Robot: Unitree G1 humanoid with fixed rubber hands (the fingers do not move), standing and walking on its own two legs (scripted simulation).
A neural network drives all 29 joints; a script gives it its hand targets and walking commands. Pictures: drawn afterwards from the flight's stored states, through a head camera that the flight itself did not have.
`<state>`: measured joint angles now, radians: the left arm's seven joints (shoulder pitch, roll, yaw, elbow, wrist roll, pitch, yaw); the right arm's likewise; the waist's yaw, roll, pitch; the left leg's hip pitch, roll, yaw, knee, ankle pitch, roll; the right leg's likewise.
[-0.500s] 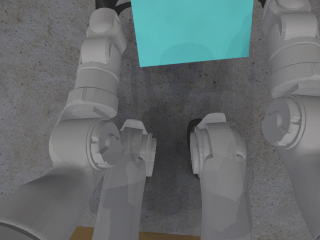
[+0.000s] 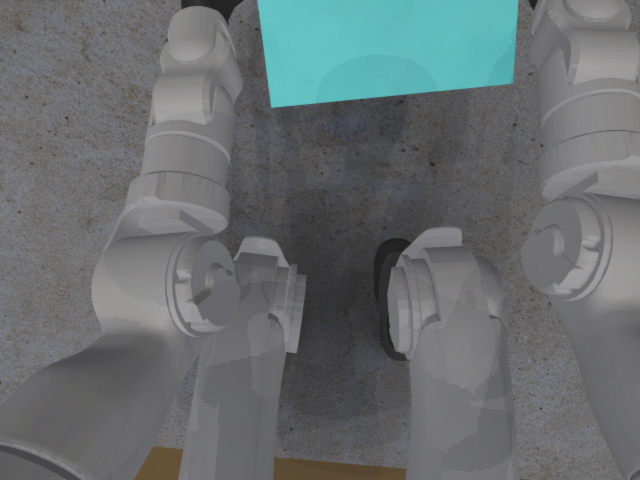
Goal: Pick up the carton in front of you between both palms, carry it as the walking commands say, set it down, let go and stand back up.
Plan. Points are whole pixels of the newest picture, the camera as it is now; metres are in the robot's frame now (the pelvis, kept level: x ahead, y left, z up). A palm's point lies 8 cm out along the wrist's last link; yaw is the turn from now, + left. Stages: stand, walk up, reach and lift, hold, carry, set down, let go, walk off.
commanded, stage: set down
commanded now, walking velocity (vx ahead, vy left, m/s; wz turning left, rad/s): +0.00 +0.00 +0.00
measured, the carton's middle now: (371, 0) +0.55 -0.08 -0.24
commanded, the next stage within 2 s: let go in 1.54 s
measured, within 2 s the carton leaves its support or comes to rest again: neither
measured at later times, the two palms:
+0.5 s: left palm (167, 37) +0.52 +0.12 -0.17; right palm (597, 15) +0.50 -0.28 -0.18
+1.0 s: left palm out of the picture +0.51 +0.11 -0.02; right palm out of the picture +0.50 -0.28 -0.02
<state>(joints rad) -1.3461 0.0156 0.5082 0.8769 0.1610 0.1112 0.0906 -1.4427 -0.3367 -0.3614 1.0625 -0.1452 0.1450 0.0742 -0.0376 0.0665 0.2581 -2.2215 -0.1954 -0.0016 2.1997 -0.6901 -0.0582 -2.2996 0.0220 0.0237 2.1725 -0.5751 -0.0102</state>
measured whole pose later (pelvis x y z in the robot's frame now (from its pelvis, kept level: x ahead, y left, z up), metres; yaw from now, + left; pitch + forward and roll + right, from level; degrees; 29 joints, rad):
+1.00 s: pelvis -0.02 -0.01 +0.09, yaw +0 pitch +41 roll +4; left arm -1.20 0.15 0.25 0.84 -0.08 0.17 0.19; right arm -1.29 -0.45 -0.20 1.01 0.08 0.14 0.03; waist -0.01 0.04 0.09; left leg -2.02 -0.10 0.02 1.86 -0.57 -0.02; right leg -2.10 0.02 0.02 1.84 -0.47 -0.03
